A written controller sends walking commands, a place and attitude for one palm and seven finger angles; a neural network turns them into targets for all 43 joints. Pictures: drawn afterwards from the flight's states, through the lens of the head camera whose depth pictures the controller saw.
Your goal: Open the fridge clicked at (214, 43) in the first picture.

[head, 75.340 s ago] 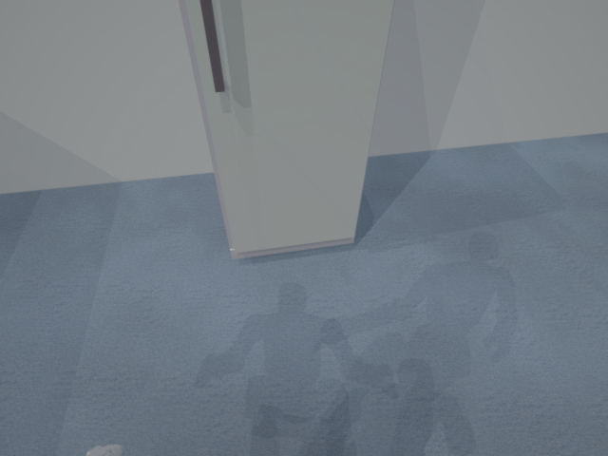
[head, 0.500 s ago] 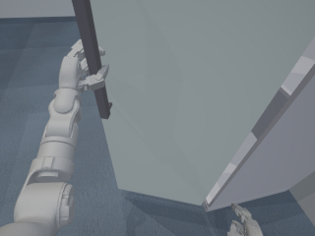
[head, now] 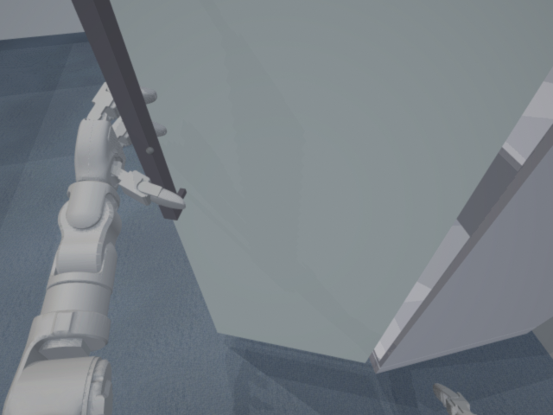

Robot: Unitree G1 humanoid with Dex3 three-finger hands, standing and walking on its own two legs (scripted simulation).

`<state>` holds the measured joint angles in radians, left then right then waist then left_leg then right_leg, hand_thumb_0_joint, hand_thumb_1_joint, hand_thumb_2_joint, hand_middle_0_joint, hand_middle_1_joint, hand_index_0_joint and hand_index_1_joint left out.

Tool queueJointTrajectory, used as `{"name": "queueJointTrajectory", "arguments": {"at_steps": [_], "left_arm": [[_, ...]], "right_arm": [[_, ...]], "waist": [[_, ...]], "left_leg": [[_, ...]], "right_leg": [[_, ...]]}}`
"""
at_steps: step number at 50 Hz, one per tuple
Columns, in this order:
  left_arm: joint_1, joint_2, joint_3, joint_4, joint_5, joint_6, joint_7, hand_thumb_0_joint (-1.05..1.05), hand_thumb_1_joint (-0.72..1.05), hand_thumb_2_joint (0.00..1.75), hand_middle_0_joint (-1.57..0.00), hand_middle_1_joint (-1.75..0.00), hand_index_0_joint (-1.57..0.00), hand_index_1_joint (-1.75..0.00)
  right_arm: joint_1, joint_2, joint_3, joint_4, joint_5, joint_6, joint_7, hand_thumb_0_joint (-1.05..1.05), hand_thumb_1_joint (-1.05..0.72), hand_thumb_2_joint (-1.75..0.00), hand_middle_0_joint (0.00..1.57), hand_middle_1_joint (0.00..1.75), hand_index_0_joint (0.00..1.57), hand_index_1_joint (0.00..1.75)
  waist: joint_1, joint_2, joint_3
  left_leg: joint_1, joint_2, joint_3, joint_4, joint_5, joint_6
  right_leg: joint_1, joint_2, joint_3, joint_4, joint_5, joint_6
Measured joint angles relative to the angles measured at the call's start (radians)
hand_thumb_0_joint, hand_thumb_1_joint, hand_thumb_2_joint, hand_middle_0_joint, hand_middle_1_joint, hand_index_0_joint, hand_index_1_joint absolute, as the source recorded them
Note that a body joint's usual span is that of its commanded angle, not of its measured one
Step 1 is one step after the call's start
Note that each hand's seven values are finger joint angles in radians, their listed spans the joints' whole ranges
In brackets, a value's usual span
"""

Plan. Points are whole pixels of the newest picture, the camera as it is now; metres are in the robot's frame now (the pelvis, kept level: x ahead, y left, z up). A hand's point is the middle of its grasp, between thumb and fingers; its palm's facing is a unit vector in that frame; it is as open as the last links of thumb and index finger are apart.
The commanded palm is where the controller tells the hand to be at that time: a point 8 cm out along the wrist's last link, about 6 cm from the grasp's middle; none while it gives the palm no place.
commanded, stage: slip the hand off the handle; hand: left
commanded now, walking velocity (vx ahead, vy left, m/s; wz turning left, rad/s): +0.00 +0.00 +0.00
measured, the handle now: (131, 76) +0.44 +0.20 +0.27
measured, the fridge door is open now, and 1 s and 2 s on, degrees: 65 65 65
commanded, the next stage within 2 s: draw the hand back to the body in 1.60 s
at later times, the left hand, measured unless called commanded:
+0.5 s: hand (94, 160) +0.38 +0.26 +0.19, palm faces +0.16 -0.98 -0.15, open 14.7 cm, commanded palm +0.35 +0.30 +0.20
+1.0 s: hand (66, 197) +0.32 +0.26 +0.19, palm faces +0.15 -0.98 -0.14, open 14.7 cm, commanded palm +0.28 +0.30 +0.20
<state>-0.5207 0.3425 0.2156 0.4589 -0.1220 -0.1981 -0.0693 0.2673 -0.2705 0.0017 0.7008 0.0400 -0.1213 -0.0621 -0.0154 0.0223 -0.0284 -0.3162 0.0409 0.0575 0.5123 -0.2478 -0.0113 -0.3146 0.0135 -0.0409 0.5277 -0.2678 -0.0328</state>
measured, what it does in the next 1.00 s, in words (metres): stands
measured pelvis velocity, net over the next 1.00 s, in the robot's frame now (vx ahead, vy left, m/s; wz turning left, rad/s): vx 0.00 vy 0.04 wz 0.00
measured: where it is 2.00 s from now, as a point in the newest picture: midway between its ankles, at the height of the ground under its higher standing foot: outside the picture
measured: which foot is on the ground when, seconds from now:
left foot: down 0.00-1.00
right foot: down 0.00-1.00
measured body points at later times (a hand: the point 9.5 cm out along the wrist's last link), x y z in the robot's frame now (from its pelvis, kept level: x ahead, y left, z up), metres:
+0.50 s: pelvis +0.01 +0.02 +0.00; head +0.02 +0.02 +0.45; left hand +0.37 +0.31 +0.20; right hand +0.15 -0.23 -0.10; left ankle +0.01 +0.13 -0.74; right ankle +0.00 -0.09 -0.74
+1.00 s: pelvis +0.00 +0.04 +0.00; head -0.01 +0.03 +0.45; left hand +0.30 +0.31 +0.20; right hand +0.16 -0.20 -0.09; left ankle +0.01 +0.13 -0.74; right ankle +0.00 -0.09 -0.73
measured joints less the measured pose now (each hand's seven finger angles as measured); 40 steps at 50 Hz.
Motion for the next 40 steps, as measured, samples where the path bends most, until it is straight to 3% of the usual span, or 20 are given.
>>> {"name": "queueJointTrajectory", "arguments": {"at_steps": [5, 10, 22, 35, 40], "left_arm": [[0.040, -0.013, 0.019, -0.032, 0.009, 0.012, 0.011, -0.02, -0.54, 0.20, -0.36, -1.23, -0.27, -1.17], [0.043, 0.010, 0.045, -0.041, 0.026, 0.006, 0.006, -0.02, -0.55, 0.20, -0.32, -1.19, -0.27, -1.15], [0.067, 0.058, 0.073, -0.034, -0.029, 0.043, -0.092, -0.02, -0.55, 0.20, -0.26, -1.16, -0.26, -1.15], [0.062, 0.105, 0.135, -0.022, -0.035, 0.019, -0.131, -0.02, -0.55, 0.20, -0.26, -1.16, -0.26, -1.15], [0.139, 0.083, 0.123, -0.108, -0.068, 0.041, -0.152, -0.02, -0.55, 0.20, -0.26, -1.15, -0.26, -1.15]], "right_arm": [[-0.024, 0.006, 0.002, -0.028, -0.003, 0.005, 0.005, 0.02, -0.91, -0.90, 0.20, 0.30, 0.20, 0.30], [-0.045, 0.018, 0.010, -0.041, -0.005, 0.015, 0.002, 0.01, -0.91, -0.90, 0.20, 0.30, 0.20, 0.30], [-0.018, 0.015, 0.020, -0.046, 0.013, 0.033, -0.015, 0.01, -0.91, -0.90, 0.20, 0.30, 0.20, 0.30], [0.006, 0.021, 0.029, -0.043, 0.004, 0.027, -0.025, 0.01, -0.91, -0.90, 0.20, 0.30, 0.20, 0.30], [0.027, 0.015, 0.023, -0.053, 0.007, 0.022, -0.021, 0.02, -0.91, -0.90, 0.20, 0.30, 0.20, 0.30]], "waist": [[0.001, -0.002, -0.006], [0.005, -0.009, -0.007], [0.021, 0.002, -0.022], [0.006, -0.009, -0.018], [0.012, 0.003, -0.028]], "left_leg": [[0.004, -0.002, 0.004, 0.004, -0.011, 0.001], [0.004, -0.003, 0.005, 0.015, -0.020, 0.004], [0.004, -0.018, -0.004, 0.037, -0.037, 0.021], [-0.023, -0.024, 0.007, 0.066, -0.044, 0.039], [-0.014, -0.030, 0.013, 0.063, -0.045, 0.046]], "right_leg": [[0.001, -0.002, 0.004, 0.008, -0.012, 0.002], [0.003, -0.004, 0.005, 0.014, -0.018, 0.005], [0.022, -0.018, -0.003, 0.008, -0.022, 0.023], [0.002, -0.026, 0.008, 0.017, -0.015, 0.039], [0.010, -0.031, 0.015, 0.011, -0.011, 0.047]]}}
